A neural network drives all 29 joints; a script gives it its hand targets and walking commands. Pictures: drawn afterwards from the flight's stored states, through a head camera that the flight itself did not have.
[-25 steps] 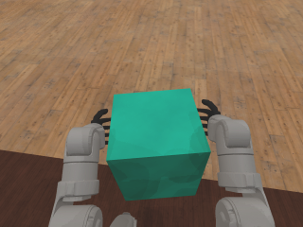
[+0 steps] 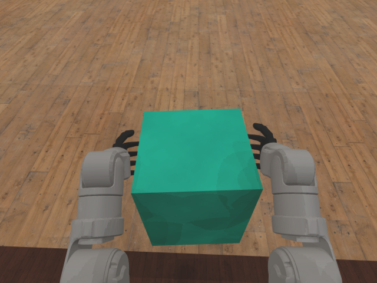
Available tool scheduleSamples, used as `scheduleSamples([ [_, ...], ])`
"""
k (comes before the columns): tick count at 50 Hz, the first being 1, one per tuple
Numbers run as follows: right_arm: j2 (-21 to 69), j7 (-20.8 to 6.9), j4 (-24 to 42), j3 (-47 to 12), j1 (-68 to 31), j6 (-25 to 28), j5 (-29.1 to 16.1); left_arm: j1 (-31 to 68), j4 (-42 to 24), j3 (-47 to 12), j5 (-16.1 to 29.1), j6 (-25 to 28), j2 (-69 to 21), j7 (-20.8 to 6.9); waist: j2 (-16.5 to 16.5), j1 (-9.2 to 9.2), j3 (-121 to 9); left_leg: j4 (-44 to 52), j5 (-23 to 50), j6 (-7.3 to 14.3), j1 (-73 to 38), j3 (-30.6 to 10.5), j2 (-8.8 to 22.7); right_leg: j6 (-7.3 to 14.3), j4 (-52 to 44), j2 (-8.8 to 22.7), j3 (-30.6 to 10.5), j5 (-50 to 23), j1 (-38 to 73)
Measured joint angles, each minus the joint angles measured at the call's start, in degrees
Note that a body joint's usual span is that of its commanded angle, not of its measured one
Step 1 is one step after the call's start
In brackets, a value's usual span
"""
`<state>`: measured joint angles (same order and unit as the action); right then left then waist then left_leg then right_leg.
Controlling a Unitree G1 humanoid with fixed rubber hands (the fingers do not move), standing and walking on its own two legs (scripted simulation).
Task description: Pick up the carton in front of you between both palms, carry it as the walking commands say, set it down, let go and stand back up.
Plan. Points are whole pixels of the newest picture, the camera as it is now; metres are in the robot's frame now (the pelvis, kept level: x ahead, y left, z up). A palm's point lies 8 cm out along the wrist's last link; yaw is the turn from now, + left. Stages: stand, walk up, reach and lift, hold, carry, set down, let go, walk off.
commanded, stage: carry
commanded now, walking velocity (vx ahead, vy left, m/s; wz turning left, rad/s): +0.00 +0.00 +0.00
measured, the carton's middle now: (194, 180) +0.35 -0.01 +0.02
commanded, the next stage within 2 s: none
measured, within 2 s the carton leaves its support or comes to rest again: neither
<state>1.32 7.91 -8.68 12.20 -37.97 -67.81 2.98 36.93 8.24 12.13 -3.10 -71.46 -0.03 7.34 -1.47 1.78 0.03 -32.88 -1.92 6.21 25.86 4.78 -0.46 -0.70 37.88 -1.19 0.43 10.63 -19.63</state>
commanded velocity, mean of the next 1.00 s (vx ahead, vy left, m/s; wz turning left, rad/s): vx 0.00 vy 0.00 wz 0.00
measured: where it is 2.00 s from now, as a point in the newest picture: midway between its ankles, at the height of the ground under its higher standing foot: outside the picture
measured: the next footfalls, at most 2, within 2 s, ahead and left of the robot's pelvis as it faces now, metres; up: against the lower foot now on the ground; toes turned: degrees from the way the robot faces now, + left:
none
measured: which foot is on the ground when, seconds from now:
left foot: down 0.00-1.00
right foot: down 0.00-1.00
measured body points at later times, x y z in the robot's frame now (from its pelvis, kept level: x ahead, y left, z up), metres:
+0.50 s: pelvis +0.00 -0.02 +0.00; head -0.02 -0.02 +0.45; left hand +0.35 +0.13 +0.11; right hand +0.36 -0.17 +0.13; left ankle +0.06 +0.06 -0.73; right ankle -0.03 -0.13 -0.72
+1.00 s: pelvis -0.02 -0.04 +0.00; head -0.05 -0.03 +0.45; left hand +0.33 +0.12 +0.12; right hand +0.35 -0.18 +0.14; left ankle +0.06 +0.06 -0.73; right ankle -0.03 -0.13 -0.72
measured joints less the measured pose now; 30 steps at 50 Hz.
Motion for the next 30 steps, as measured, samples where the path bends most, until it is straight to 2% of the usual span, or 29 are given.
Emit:
scheduleSamples([
  [3,-0.4,0.0,-0.2,-0.4,0.0,1.3,-0.6,-0.9,-1.2,0.4,-0.6,1.1,-0.7,0.0,-0.2,-0.74,0.5,0.9,0.6,-0.1,-0.9,0.2,-0.1,-0.4,-0.8,0.2,-0.1,2.4,1.0],
  [10,0.1,0.0,3.9,-0.1,-1.2,2.1,0.1,0.0,-4.3,0.9,0.3,2.9,-0.5,0.0,0.4,-2.4,-0.2,1.1,0.6,0.0,-0.7,0.4,-0.7,0.0,0.5,0.7,-0.2,3.9,0.3],
  [15,0.4,-0.4,0.2,0.4,-0.7,2.1,1.3,-0.8,-0.3,1.1,-0.3,3.5,-1.0,-0.3,0.6,-2.05,-2.7,1.4,0.0,-0.6,-1.5,-0.1,-0.6,0.4,0.8,0.6,0.2,4.2,0.8],
  [30,-0.4,-1.1,-6.3,-0.3,0.5,1.8,1.3,-2.3,5.0,-0.5,-0.9,2.5,-0.9,-0.4,0.4,-1.48,-7.1,4.4,2.8,-2.3,-4.6,-1.1,0.9,1.8,-1.0,-1.0,1.0,1.5,3.1],
])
